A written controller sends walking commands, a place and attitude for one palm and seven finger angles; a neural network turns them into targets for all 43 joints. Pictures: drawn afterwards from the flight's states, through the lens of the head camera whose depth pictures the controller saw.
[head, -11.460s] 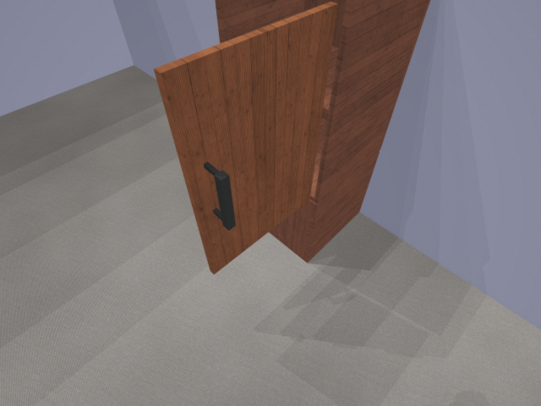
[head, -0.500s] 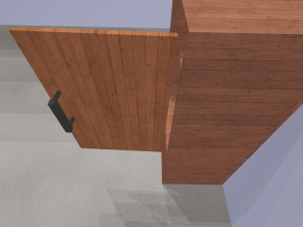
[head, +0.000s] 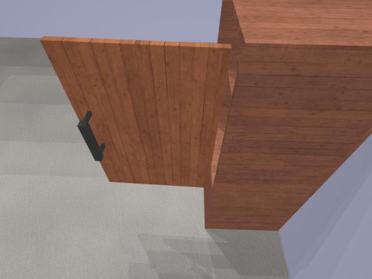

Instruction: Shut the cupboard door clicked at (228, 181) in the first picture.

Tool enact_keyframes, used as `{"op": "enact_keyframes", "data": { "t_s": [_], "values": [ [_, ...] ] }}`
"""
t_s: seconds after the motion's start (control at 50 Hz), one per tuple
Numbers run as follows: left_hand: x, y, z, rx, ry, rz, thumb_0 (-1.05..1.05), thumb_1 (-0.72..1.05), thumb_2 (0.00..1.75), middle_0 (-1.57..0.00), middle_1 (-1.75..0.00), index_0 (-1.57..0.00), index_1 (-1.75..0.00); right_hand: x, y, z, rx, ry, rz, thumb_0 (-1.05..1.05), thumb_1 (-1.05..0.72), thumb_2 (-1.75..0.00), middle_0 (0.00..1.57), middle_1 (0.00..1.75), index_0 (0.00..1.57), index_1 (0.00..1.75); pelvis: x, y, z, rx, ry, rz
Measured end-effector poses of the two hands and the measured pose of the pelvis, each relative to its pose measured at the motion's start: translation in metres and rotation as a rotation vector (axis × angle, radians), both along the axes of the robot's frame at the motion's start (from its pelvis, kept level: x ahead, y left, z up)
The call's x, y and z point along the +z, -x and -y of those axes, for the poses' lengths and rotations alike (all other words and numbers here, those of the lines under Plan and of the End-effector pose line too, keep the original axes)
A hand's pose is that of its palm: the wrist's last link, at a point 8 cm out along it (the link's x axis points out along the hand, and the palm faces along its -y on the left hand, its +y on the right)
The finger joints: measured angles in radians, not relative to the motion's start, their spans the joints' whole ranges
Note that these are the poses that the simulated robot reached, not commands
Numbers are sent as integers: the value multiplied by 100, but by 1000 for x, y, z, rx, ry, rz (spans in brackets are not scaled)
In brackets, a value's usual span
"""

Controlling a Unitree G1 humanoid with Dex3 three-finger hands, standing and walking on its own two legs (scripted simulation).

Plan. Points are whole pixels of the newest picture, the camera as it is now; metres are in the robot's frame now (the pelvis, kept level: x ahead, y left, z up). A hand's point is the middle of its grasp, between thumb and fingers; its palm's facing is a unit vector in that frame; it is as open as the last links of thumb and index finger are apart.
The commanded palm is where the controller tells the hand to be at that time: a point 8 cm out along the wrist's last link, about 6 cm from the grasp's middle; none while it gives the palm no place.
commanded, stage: shuffle to correct the standing spot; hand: left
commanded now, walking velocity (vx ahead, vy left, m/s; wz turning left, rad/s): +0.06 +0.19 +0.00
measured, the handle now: (94, 137) +0.48 +0.31 -0.03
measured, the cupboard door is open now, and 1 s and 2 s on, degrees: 88 88 88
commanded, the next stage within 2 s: come to a stop and stand still in 0.70 s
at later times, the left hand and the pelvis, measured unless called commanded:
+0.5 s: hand out of the picture +0.03 +0.22 -0.18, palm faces +0.04 -0.95 -0.30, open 7.4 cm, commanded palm none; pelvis +0.01 +0.01 -0.01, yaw +0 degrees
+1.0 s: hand out of the picture +0.06 +0.30 -0.18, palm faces +0.08 -0.95 -0.29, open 7.4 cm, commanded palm none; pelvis +0.03 +0.09 -0.01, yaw +2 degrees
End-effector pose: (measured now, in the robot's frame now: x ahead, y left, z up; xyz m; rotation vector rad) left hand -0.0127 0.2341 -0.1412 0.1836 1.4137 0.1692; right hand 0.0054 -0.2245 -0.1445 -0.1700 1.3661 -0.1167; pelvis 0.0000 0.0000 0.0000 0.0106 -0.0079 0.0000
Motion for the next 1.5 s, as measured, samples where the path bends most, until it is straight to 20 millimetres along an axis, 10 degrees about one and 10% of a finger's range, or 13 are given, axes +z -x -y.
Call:
{"op": "enact_keyframes", "data": {
  "t_s": [0.3,0.54,0.7,0.84,1.06,1.5],
  "values": [
    [-11,2,-11,47,-6,-9,0,90,90,-20,-30,-20,-30,-4,-22,2,19,28,7,0,-91,-90,20,30,20,30,-9,-4,-10,10,-9,-3],
    [4,-46,-33,19,-84,120,0,90,90,-20,-30,-20,-30,-19,-47,-8,41,-14,47,0,-91,-90,20,30,20,30,-15,-10,-17,13,-21,-14],
    [16,-30,-48,44,-65,80,0,90,90,-20,-30,-20,-30,2,-97,-29,75,-29,116,0,-91,-90,20,30,20,30,1,-17,-37,22,-51,-25],
    [-11,-21,-101,66,-59,4,0,90,90,-20,-30,-20,-30,4,-136,-58,103,29,230,0,-91,-90,20,30,20,30,-18,-26,-75,14,-32,-14],
    [2,-74,-103,17,-57,144,0,91,90,-19,-30,-20,-30,-10,-96,-93,62,-28,118,0,-91,-90,20,30,20,30,-11,-31,-85,22,-35,-10],
    [2,-64,-73,17,38,16,0,91,90,-20,-30,-20,-30,2,-33,-105,-33,-29,-97,0,-91,-90,20,30,20,30,6,-61,-88,10,-6,0]
  ]
}}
